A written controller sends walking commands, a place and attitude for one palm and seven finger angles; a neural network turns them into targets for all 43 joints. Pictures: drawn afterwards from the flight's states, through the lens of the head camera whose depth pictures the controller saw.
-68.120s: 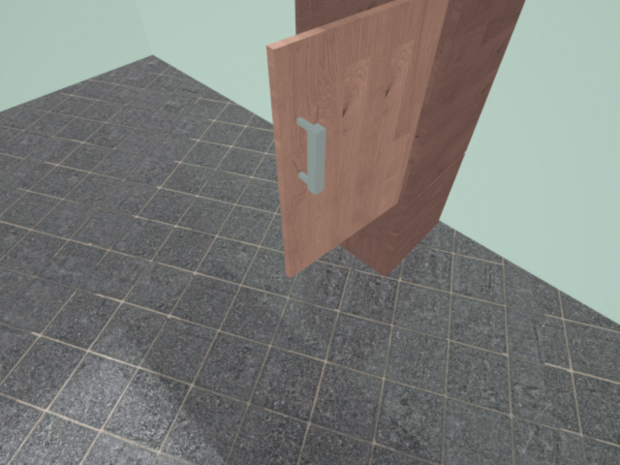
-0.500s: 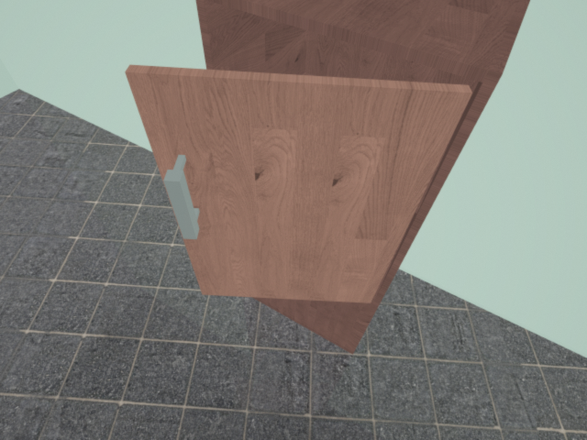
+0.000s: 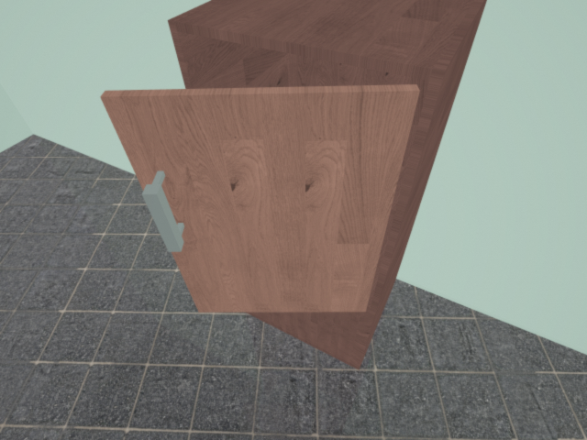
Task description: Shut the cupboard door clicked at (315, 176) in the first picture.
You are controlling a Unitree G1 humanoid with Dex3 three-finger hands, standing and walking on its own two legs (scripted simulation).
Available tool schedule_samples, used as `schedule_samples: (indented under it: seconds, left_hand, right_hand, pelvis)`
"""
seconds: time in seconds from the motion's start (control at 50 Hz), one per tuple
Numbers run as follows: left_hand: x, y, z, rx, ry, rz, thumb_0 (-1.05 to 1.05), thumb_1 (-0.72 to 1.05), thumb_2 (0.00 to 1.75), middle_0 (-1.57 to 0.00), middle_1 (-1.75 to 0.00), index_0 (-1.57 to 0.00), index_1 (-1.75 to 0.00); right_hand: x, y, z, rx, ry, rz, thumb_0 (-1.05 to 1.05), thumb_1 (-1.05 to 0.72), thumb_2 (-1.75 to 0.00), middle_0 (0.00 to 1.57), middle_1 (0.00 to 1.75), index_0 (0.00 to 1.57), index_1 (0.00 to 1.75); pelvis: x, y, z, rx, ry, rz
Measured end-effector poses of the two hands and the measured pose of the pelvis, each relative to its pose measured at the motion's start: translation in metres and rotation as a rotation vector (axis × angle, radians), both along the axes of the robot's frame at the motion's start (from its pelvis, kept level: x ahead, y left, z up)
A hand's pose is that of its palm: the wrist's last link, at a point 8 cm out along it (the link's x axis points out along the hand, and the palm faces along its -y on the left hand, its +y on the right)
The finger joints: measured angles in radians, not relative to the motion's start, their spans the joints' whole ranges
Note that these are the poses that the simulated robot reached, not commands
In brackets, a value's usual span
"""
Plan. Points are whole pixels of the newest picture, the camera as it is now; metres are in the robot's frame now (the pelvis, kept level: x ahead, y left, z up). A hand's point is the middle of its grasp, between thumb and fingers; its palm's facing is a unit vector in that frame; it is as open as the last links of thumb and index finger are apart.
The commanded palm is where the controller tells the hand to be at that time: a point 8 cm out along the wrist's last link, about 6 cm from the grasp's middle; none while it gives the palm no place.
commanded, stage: look again from close up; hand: left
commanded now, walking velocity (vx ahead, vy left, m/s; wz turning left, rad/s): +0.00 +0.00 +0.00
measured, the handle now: (168, 212) +0.45 +0.24 +0.05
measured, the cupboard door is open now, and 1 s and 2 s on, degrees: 28 28 28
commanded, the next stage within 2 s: raise the hand and make a fist in 0.02 s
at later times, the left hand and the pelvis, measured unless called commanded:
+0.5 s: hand (175, 439) +0.14 +0.17 -0.04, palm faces +0.00 -1.00 +0.05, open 6.4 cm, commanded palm +0.10 +0.23 -0.04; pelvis -0.05 +0.01 -0.07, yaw +1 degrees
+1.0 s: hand (131, 427) +0.15 +0.21 -0.01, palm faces +0.14 -0.99 -0.05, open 4.0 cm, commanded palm +0.12 +0.25 +0.00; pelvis -0.06 +0.02 -0.07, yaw +2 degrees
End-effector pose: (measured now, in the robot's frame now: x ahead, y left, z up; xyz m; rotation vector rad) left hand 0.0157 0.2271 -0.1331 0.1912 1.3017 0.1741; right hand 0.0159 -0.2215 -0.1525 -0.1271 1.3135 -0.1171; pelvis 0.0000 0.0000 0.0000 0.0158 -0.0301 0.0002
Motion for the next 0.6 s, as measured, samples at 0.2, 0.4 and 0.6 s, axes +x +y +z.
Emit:
schedule_samples:
  seconds: [0.2, 0.4, 0.6]
  left_hand:
    - [0.022, 0.007, 0.028, -0.011, -0.276, 0.105, 0.01, 0.91, 0.9, -0.21, -0.3, -0.2, -0.31]
    - [0.148, -0.002, 0.144, -0.123, -1.334, -0.08, 0.01, 0.91, 0.9, -0.29, -0.41, -0.29, -0.41]
    - [0.053, 0.011, 0.069, -0.139, -1.16, -0.053, 0.01, 0.9, 0.9, -0.47, -0.59, -0.47, -0.59]
  right_hand:
    - [0.002, -0.007, 0.011, -0.08, -0.12, 0.015, 0.02, -0.92, -0.9, 0.2, 0.3, 0.2, 0.3]
    - [0.102, -0.022, 0.045, -0.12, -0.701, 0.098, 0.02, -0.91, -0.9, 0.2, 0.3, 0.2, 0.3]
    - [0.158, 0.011, 0.038, -0.103, -0.859, 0.275, 0.01, -0.9, -0.9, 0.2, 0.3, 0.19, 0.3]
  pelvis:
    - [-0.008, 0.001, -0.005, -0.014, 0.001, -0.01]
    - [-0.041, 0.007, -0.039, 0.006, 0.154, 0.023]
    - [-0.062, 0.01, -0.091, -0.035, 0.212, 0.048]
